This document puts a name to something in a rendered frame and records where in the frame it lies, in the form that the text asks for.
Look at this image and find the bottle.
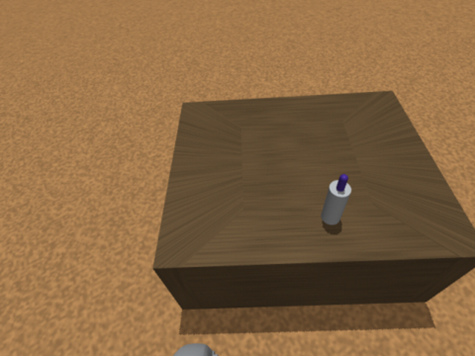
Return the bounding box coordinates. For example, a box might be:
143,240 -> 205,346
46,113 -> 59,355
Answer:
321,174 -> 351,225

